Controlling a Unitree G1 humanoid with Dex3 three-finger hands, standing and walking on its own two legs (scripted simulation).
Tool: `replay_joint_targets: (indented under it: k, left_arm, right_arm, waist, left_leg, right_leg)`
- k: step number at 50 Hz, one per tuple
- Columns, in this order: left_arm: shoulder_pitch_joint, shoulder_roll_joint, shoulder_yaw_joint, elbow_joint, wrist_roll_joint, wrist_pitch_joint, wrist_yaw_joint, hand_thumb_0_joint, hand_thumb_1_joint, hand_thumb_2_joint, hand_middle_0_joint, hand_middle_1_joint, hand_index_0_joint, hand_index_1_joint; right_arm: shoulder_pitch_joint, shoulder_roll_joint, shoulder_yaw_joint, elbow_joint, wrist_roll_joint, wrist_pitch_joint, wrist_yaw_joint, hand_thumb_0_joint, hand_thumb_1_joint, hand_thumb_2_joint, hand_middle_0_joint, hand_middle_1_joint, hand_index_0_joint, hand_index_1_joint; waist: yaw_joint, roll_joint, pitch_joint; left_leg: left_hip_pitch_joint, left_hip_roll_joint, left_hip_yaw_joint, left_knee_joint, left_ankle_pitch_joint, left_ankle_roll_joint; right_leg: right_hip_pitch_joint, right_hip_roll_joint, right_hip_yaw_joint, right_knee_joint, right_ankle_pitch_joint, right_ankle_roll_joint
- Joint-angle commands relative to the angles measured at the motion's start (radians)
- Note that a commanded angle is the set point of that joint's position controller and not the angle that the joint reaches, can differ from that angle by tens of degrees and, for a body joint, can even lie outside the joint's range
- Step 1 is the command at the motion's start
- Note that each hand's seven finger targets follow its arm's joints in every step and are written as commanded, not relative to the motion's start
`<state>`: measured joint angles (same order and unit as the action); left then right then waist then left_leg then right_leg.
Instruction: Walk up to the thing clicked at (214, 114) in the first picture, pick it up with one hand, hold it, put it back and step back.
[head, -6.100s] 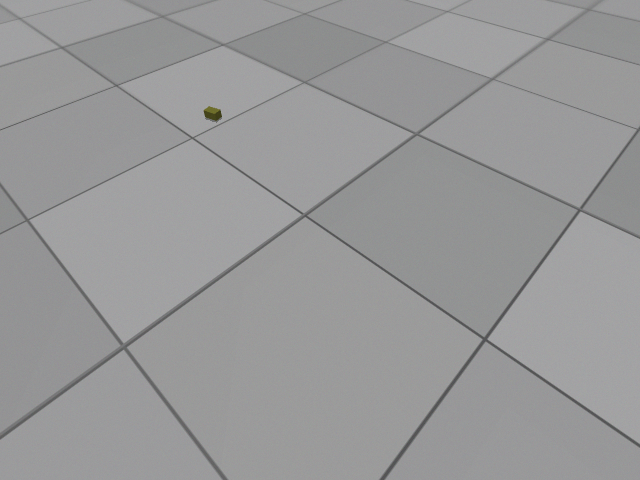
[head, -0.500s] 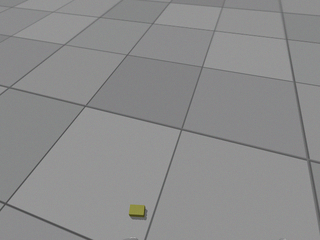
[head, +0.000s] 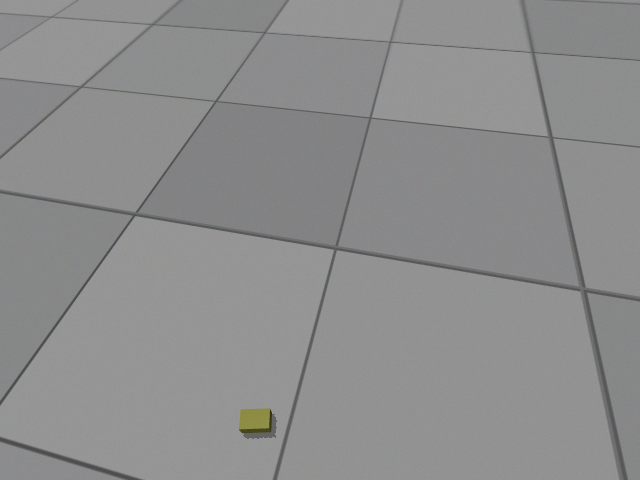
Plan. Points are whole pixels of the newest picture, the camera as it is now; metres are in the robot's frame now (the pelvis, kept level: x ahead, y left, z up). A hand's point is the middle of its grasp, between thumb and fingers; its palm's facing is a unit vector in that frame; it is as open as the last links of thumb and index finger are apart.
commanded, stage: walk up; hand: left
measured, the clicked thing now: (255, 420) +0.38 +0.22 -0.72
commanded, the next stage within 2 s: none
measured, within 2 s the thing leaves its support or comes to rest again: neither
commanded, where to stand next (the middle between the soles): +0.03 -0.01 m, yaw +3 degrees
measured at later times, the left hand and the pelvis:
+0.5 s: hand out of the picture +0.12 +0.25 -0.12, palm faces +0.02 -0.94 -0.34, open 7.4 cm; pelvis +0.00 -0.01 +0.02, yaw +1 degrees
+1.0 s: hand out of the picture +0.07 +0.26 -0.13, palm faces +0.05 -0.94 -0.32, open 7.4 cm; pelvis +0.01 +0.00 +0.03, yaw +2 degrees
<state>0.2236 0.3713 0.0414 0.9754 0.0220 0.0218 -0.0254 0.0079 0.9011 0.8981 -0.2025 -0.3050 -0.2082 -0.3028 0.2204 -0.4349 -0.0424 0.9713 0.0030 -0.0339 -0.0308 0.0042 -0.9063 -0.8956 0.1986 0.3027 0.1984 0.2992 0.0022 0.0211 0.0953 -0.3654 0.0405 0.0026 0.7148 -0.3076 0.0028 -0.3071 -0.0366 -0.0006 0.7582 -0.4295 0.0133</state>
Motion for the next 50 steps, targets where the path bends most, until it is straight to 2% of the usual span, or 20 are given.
replay_joint_targets:
  k: [1,2,3,4,5,6,7,8,10,11,12,13,15,18,23,34,37,42,47,50]
  left_arm:
    - [-0.07,0.204,0.043,-0.095,-0.023,-0.038,0.02,0.0,0.9,0.9,-0.2,-0.3,-0.2,-0.3]
    - [-0.044,0.204,0.043,-0.076,-0.028,-0.036,0.024,0.0,0.9,0.9,-0.2,-0.3,-0.2,-0.3]
    - [-0.022,0.199,0.041,-0.045,-0.024,-0.039,0.031,0.0,0.9,0.9,-0.2,-0.3,-0.2,-0.3]
    - [-0.025,0.208,0.042,-0.03,-0.016,-0.047,0.035,0.0,0.9,0.9,-0.2,-0.3,-0.2,-0.3]
    - [-0.048,0.242,0.047,-0.03,-0.016,-0.054,0.033,0.0,0.9,0.9,-0.2,-0.3,-0.2,-0.3]
    - [-0.074,0.265,0.052,-0.034,-0.02,-0.058,0.032,0.0,0.9,0.9,-0.2,-0.3,-0.2,-0.3]
    - [-0.105,0.275,0.054,-0.039,-0.022,-0.058,0.032,0.0,0.9,0.9,-0.2,-0.3,-0.2,-0.3]
    - [-0.121,0.269,0.051,-0.039,-0.023,-0.055,0.032,0.0,0.9,0.9,-0.2,-0.3,-0.2,-0.3]
    - [-0.139,0.247,0.042,-0.032,-0.024,-0.053,0.033,0.0,0.9,0.9,-0.2,-0.3,-0.2,-0.3]
    - [-0.16,0.238,0.04,-0.032,-0.023,-0.05,0.032,0.0,0.9,0.9,-0.2,-0.3,-0.2,-0.3]
    - [-0.158,0.23,0.04,-0.026,-0.023,-0.048,0.033,0.0,0.9,0.9,-0.2,-0.3,-0.2,-0.3]
    - [-0.172,0.23,0.039,-0.022,-0.021,-0.047,0.032,0.0,0.9,0.9,-0.2,-0.3,-0.2,-0.3]
    - [-0.192,0.227,0.038,-0.013,-0.018,-0.043,0.031,0.0,0.9,0.9,-0.2,-0.3,-0.2,-0.3]
    - [-0.22,0.216,0.035,-0.009,-0.018,-0.039,0.027,0.0,0.9,0.9,-0.2,-0.3,-0.2,-0.3]
    - [-0.228,0.204,0.033,0.02,-0.022,-0.036,0.022,0.0,0.9,0.9,-0.2,-0.3,-0.2,-0.3]
    - [-0.228,0.202,0.03,0.061,-0.018,-0.032,0.013,0.0,0.9,0.9,-0.2,-0.3,-0.2,-0.3]
    - [-0.218,0.2,0.03,0.065,-0.018,-0.033,0.013,0.0,0.9,0.9,-0.2,-0.3,-0.2,-0.3]
    - [-0.205,0.193,0.029,0.074,-0.019,-0.034,0.015,0.0,0.9,0.9,-0.2,-0.3,-0.2,-0.3]
    - [-0.203,0.187,0.027,0.085,-0.018,-0.031,0.015,0.0,0.9,0.9,-0.2,-0.3,-0.2,-0.3]
    - [-0.179,0.183,0.026,0.089,-0.016,-0.034,0.015,0.0,0.9,0.9,-0.2,-0.3,-0.2,-0.3]
  right_arm:
    - [0.026,-0.201,-0.034,-0.049,-0.015,-0.045,-0.01,0.0,-0.9,-0.9,0.2,0.3,0.2,0.3]
    - [-0.007,-0.245,-0.037,-0.043,-0.006,-0.046,-0.005,0.0,-0.9,-0.9,0.2,0.3,0.2,0.3]
    - [-0.054,-0.246,-0.037,-0.038,-0.004,-0.041,0.002,0.0,-0.9,-0.9,0.2,0.3,0.2,0.3]
    - [-0.089,-0.21,-0.027,-0.037,-0.002,-0.036,0.005,0.0,-0.9,-0.9,0.2,0.3,0.2,0.3]
    - [-0.099,-0.183,-0.016,-0.037,0.001,-0.031,0.006,0.0,-0.9,-0.9,0.2,0.3,0.2,0.3]
    - [-0.095,-0.165,-0.009,-0.029,0.0,-0.028,0.006,0.0,-0.9,-0.9,0.2,0.3,0.2,0.3]
    - [-0.073,-0.163,-0.009,-0.012,0.0,-0.026,0.002,0.0,-0.9,-0.9,0.2,0.3,0.2,0.3]
    - [-0.067,-0.163,-0.009,0.003,-0.001,-0.026,0.003,0.0,-0.9,-0.9,0.2,0.3,0.2,0.3]
    - [-0.074,-0.158,-0.007,0.021,0.0,-0.029,0.006,0.0,-0.9,-0.9,0.2,0.3,0.2,0.3]
    - [-0.073,-0.156,-0.008,0.026,-0.001,-0.029,0.008,0.0,-0.9,-0.9,0.2,0.3,0.2,0.3]
    - [-0.085,-0.157,-0.007,0.029,-0.001,-0.027,0.01,0.0,-0.9,-0.9,0.2,0.3,0.2,0.3]
    - [-0.081,-0.154,-0.007,0.036,0.0,-0.025,0.01,0.0,-0.9,-0.9,0.2,0.3,0.2,0.3]
    - [-0.101,-0.15,-0.004,0.042,-0.004,-0.02,0.012,0.0,-0.9,-0.9,0.2,0.3,0.2,0.3]
    - [-0.114,-0.153,-0.001,0.059,-0.01,-0.019,0.013,0.0,-0.9,-0.9,0.2,0.3,0.2,0.3]
    - [-0.148,-0.156,0.007,0.07,-0.013,-0.024,0.015,0.0,-0.9,-0.9,0.2,0.3,0.2,0.3]
    - [-0.163,-0.151,0.008,0.084,-0.015,-0.02,0.016,0.0,-0.9,-0.9,0.2,0.3,0.2,0.3]
    - [-0.159,-0.149,0.007,0.083,-0.014,-0.019,0.016,0.0,-0.9,-0.9,0.2,0.3,0.2,0.3]
    - [-0.162,-0.146,0.006,0.087,-0.014,-0.018,0.015,0.0,-0.9,-0.9,0.2,0.3,0.2,0.3]
    - [-0.168,-0.145,0.002,0.093,-0.015,-0.015,0.014,0.0,-0.9,-0.9,0.2,0.3,0.2,0.3]
    - [-0.18,-0.14,0.005,0.088,-0.014,-0.016,0.015,0.0,-0.9,-0.9,0.2,0.3,0.2,0.3]
  waist:
    - [-0.01,-0.086,-0.191]
    - [0.012,-0.016,-0.196]
    - [0.038,0.017,-0.166]
    - [0.046,-0.012,-0.149]
    - [0.026,-0.063,-0.153]
    - [0.014,-0.075,-0.133]
    - [-0.003,-0.068,-0.124]
    - [-0.008,-0.055,-0.12]
    - [-0.008,-0.06,-0.131]
    - [-0.011,-0.078,-0.131]
    - [-0.002,-0.084,-0.127]
    - [-0.006,-0.106,-0.133]
    - [-0.005,-0.107,-0.114]
    - [-0.008,-0.077,-0.116]
    - [0.008,-0.022,-0.115]
    - [0.002,-0.015,-0.122]
    - [0.001,-0.013,-0.119]
    - [0.002,-0.012,-0.141]
    - [-0.001,0.003,-0.113]
    - [0.007,-0.005,-0.137]
  left_leg:
    - [0.227,0.128,-0.2,-0.17,0.34,0.104]
    - [0.183,0.199,-0.287,-0.173,0.314,0.165]
    - [0.118,0.209,-0.299,-0.179,0.269,0.166]
    - [0.059,0.157,-0.208,-0.141,0.283,0.119]
    - [0.058,0.07,-0.081,-0.071,0.304,0.068]
    - [0.058,0.01,-0.02,-0.042,0.272,0.033]
    - [0.061,0.001,0.0,-0.052,0.205,0.019]
    - [0.087,0.002,0.002,-0.073,0.183,0.019]
    - [0.153,0.025,-0.025,-0.12,0.305,0.035]
    - [0.163,0.034,-0.037,-0.132,0.332,0.042]
    - [0.178,0.044,-0.039,-0.137,0.343,0.046]
    - [0.174,0.049,-0.043,-0.14,0.339,0.048]
    - [0.153,0.044,-0.043,-0.158,0.268,0.042]
    - [0.177,0.044,-0.05,-0.213,0.235,0.033]
    - [0.155,0.067,-0.082,-0.273,0.268,0.035]
    - [0.171,0.067,-0.087,-0.333,0.216,0.028]
    - [0.192,0.064,-0.085,-0.334,0.222,0.026]
    - [0.216,0.07,-0.085,-0.333,0.297,0.025]
    - [0.195,0.073,-0.101,-0.369,0.244,0.022]
    - [0.218,0.077,-0.1,-0.36,0.291,0.026]
  right_leg:
    - [-0.06,-0.056,0.077,-0.04,0.349,-0.067]
    - [-0.022,-0.021,0.043,-0.025,0.204,-0.052]
    - [0.03,-0.023,0.04,-0.079,0.148,-0.057]
    - [0.09,-0.051,0.089,-0.176,0.192,-0.073]
    - [0.101,-0.101,0.161,-0.248,0.273,-0.1]
    - [0.077,-0.147,0.213,-0.27,0.354,-0.136]
    - [0.077,-0.181,0.218,-0.265,0.397,-0.16]
    - [0.066,-0.181,0.192,-0.258,0.411,-0.159]
    - [0.051,-0.137,0.118,-0.24,0.453,-0.118]
    - [0.042,-0.113,0.092,-0.245,0.401,-0.099]
    - [0.036,-0.097,0.076,-0.256,0.366,-0.087]
    - [0.052,-0.09,0.072,-0.267,0.335,-0.082]
    - [0.058,-0.091,0.08,-0.305,0.232,-0.082]
    - [0.052,-0.093,0.086,-0.327,0.173,-0.076]
    - [0.12,-0.07,0.062,-0.342,0.198,-0.059]
    - [0.167,-0.075,0.048,-0.411,0.205,-0.049]
    - [0.161,-0.077,0.045,-0.424,0.195,-0.049]
    - [0.179,-0.077,0.031,-0.425,0.26,-0.043]
    - [0.176,-0.074,0.023,-0.428,0.234,-0.038]
    - [0.199,-0.078,0.022,-0.438,0.277,-0.033]
